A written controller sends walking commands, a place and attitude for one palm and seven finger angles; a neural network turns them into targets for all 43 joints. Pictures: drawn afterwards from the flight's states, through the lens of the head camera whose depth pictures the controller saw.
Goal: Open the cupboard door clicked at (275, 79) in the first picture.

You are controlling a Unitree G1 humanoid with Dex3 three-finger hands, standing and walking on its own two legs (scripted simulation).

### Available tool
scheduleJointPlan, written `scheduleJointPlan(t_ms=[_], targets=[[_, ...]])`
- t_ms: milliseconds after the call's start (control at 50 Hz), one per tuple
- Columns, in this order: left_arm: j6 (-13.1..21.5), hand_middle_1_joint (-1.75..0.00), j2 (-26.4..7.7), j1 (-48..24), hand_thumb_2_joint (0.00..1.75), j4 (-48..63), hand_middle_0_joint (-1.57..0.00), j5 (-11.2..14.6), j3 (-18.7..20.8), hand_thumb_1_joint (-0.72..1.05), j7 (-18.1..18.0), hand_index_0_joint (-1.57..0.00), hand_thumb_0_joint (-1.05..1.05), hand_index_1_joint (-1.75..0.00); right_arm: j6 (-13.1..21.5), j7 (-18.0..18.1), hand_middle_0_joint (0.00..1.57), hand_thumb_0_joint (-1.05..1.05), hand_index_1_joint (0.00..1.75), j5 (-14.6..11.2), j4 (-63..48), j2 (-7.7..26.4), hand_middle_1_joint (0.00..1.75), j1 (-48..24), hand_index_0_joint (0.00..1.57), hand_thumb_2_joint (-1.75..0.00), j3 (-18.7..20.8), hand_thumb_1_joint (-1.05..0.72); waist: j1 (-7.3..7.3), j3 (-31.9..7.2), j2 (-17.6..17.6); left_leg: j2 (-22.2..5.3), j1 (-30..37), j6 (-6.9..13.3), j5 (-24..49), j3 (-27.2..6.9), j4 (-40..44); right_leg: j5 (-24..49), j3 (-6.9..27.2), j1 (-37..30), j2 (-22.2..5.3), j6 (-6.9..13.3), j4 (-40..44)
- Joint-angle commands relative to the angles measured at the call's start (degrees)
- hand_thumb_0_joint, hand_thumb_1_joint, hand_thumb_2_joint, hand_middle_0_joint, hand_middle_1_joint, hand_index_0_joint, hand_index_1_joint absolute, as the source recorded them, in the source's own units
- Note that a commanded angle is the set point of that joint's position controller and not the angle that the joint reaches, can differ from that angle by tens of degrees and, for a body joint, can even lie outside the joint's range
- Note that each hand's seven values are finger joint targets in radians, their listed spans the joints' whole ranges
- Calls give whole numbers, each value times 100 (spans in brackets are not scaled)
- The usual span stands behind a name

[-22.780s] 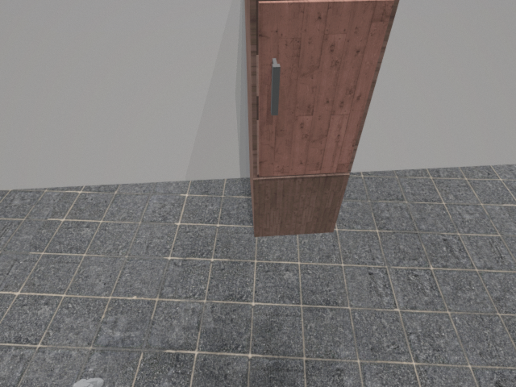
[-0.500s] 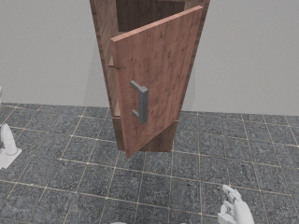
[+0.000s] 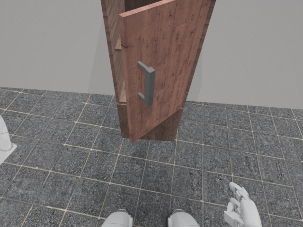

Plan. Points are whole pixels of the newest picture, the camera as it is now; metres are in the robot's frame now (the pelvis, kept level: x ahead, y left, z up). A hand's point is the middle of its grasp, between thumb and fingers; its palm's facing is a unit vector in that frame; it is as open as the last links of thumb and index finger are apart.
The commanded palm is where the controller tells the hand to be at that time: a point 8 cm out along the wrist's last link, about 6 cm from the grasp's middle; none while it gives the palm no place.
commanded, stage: step back with the hand held close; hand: left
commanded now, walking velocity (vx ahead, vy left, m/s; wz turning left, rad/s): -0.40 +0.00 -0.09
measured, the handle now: (144, 84) +0.51 +0.04 +0.06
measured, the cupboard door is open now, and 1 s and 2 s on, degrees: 45 45 45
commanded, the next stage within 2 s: stop stepping back and stand still in 0.46 s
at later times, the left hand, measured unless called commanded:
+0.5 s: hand out of the picture +0.13 +0.25 +0.21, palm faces +0.42 -0.83 -0.37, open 7.4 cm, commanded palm +0.06 +0.28 +0.21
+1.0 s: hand out of the picture +0.04 +0.20 +0.20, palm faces +0.26 -0.82 -0.51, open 7.4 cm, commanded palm -0.01 +0.25 +0.21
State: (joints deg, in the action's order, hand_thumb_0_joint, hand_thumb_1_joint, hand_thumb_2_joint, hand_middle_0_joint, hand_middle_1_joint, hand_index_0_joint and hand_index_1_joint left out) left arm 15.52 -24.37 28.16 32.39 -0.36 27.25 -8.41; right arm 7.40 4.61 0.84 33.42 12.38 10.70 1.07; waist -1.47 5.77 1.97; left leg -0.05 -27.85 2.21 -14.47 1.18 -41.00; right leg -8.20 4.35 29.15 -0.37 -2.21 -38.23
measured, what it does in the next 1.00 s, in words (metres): walks backwards: left foot, then right foot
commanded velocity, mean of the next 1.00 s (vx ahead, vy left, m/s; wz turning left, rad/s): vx -0.11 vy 0.04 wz -0.07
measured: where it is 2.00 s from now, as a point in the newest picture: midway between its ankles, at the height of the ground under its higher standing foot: outside the picture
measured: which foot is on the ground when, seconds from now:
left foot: down 0.00-0.12, up 0.14-0.22, down 0.24-0.56, up 0.58-0.70, down 0.72-0.94, up 0.96-1.00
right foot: down 0.00-0.24, up 0.26-0.56, down 0.58-1.00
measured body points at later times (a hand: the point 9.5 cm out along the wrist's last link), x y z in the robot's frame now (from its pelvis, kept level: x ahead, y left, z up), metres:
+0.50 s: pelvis -0.09 -0.01 +0.03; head -0.07 +0.03 +0.48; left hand +0.10 +0.29 +0.23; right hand +0.09 -0.21 -0.04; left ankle +0.04 +0.10 -0.71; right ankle -0.20 -0.13 -0.66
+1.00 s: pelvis -0.19 -0.03 +0.02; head -0.19 -0.02 +0.47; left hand +0.02 +0.24 +0.23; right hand -0.11 -0.30 -0.06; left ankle -0.11 +0.08 -0.68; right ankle -0.21 -0.10 -0.71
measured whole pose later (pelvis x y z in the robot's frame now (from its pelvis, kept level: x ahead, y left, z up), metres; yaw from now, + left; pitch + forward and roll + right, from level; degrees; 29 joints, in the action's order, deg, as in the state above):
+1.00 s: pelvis -0.19 -0.03 +0.02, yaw -9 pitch +0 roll +1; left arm 12.8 -26.0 35.1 29.9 1.8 24.7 -8.4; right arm 7.5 3.7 1.5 38.1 13.0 16.7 0.2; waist -1.9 -1.0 2.1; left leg 0.6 -26.7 -0.1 -16.8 1.8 -44.5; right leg -16.6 -4.3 13.3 0.7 3.6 -30.3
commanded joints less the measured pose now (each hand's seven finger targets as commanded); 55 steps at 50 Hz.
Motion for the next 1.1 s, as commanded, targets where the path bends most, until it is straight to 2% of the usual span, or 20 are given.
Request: scheduleJointPlan(t_ms=[0,80,140,180,220,280,320,460,500,540,560,620,660,700,780,880,920,940,1020,1080], targets=[[452,-30,-1155,141,90,1118,-20,-6,1231,90,-128,-20,0,-30,466,72,20,0,30,-56,-901,814,30,-571,20,-90,461,-90,198,-1369,-1078,-1295,-2224,623,-2496,-1112,2167,-53,93,-3114,376,64,-1312],[379,-30,-1110,48,90,900,-20,160,876,90,-45,-20,0,-30,449,-50,20,0,30,-41,-673,575,30,-347,20,-90,385,-90,96,-1055,862,129,222,-260,-1426,58,-404,-379,2007,-134,-1097,795,1780],[248,-30,-1143,-274,90,1005,-20,146,680,90,-104,-20,0,-30,242,-102,20,0,30,-4,-487,463,30,-475,20,-90,311,-90,126,-1083,1352,125,1314,-296,-1201,-24,-1247,-664,1754,600,-1435,987,2303],[197,-30,-1039,-286,90,1036,-20,184,592,90,-74,-20,0,-30,186,-54,20,0,30,-47,-511,537,30,-428,20,-90,260,-90,-1,-850,583,108,1483,-205,-852,-2,901,-511,954,358,-755,522,1573],[365,-30,-988,-311,90,1400,-20,86,753,90,-126,-20,0,-30,311,73,20,0,30,32,-703,847,30,-643,20,-90,335,-90,107,-990,-2439,-2130,-352,667,-1134,-2201,3013,-1428,-270,-871,533,-42,-1694],[359,-30,-946,-90,90,1417,-20,273,736,90,-101,-20,0,-30,635,-46,20,0,30,-22,-532,649,30,-414,20,-90,494,-90,165,-1510,-1000,-2134,741,836,-78,-1634,2510,-2166,81,-208,497,82,-3570],[224,-30,-685,-89,90,1424,-20,330,389,90,-125,-20,0,-30,715,-101,20,0,30,-1,-416,607,30,-491,20,-90,435,-90,185,-1476,-1149,-1919,1444,682,996,-1076,2349,-2128,-209,-6,337,32,-2963],[-42,-30,-820,-478,90,1105,-20,367,190,90,-130,-20,0,-30,583,-152,20,0,30,72,-398,617,30,-551,20,-90,226,-90,188,-1391,-1713,-1556,1510,109,-621,-499,3292,-2221,-958,-1429,419,330,268],[7,-30,-1134,-115,90,1045,-20,391,446,90,-63,-20,0,-30,395,-188,20,0,30,87,-466,561,30,-534,20,-90,226,-90,207,-1405,-1164,-1134,1575,-253,-152,-60,2332,-1299,-474,-1512,-69,604,2043],[151,-30,-1664,-156,90,1188,-20,388,769,90,-86,-20,0,-30,221,-190,20,0,30,48,-547,403,30,-722,20,-90,88,-90,297,-1253,693,-266,1330,-604,-532,397,-226,56,1611,-507,-1854,1196,2995],[195,-30,-1959,-193,90,1112,-20,283,1067,90,-175,-20,0,-30,262,-200,20,0,30,167,-573,394,30,-653,20,-90,6,-90,413,-1041,847,-193,538,-560,-1078,284,-1173,1298,1625,-624,-2232,1367,2826],[-84,-30,-1208,389,90,630,-20,261,638,90,-116,-20,0,-30,196,-30,20,0,30,-122,-721,337,30,-558,20,-90,-25,-90,173,-1503,1339,-105,145,-370,-664,126,-577,3743,19,-2237,-1277,902,1313],[-226,-30,-1022,616,90,533,-20,319,544,90,-123,-20,0,-30,134,89,20,0,30,-73,-626,519,30,-476,20,-90,-47,-90,13,-1390,205,77,1201,-296,703,357,1114,2814,-345,-1892,-824,533,1157],[-206,-30,-1162,634,90,840,-20,378,564,90,-91,-20,0,-30,260,146,20,0,30,-113,-656,787,30,-359,20,-90,121,-90,122,-1537,-762,-763,2185,-86,2245,-564,1885,207,-662,-1373,-252,140,749],[19,-30,-1323,448,90,1383,-20,315,694,90,-126,-20,0,-30,580,77,20,0,30,65,-563,749,30,-201,20,-90,119,-90,89,-1368,-1882,-1396,1927,64,1236,-1710,2908,-1988,-515,-1071,179,148,-586],[-36,-30,-1069,770,90,878,-20,216,554,90,-182,-20,0,-30,477,7,20,0,30,21,-597,789,30,-304,20,-90,131,-90,115,-768,-1380,-666,-143,-9,-1917,-495,2835,-1627,-1016,-2698,119,367,1181],[-24,-30,-1278,632,90,594,-20,198,664,90,-148,-20,0,-30,249,-10,20,0,30,49,-599,736,30,-332,20,-90,210,-90,135,-617,749,88,-166,-261,-999,-24,-574,-3385,1719,-1340,-1705,1155,3058],[-8,-30,-1253,186,90,646,-20,257,646,90,-161,-20,0,-30,231,-29,20,0,30,27,-478,805,30,-222,20,-90,248,-90,136,-370,1101,21,-630,-314,-728,-242,-1894,-3662,2452,-825,-2291,1370,3366],[158,-30,-959,-227,90,-56,-20,163,319,90,-38,-20,0,-30,283,4,20,0,30,-18,-296,672,30,-74,20,-90,160,-90,-34,-366,236,-425,-284,-258,-59,-121,-1504,-2146,718,-740,-1597,1001,2816],[146,-30,-831,-328,90,-123,-20,102,146,90,-84,-20,0,-30,406,98,20,0,30,-12,-286,599,30,-135,20,-90,116,-90,110,-501,478,-271,478,-89,-340,326,40,-1880,509,-1016,-1439,936,2622]])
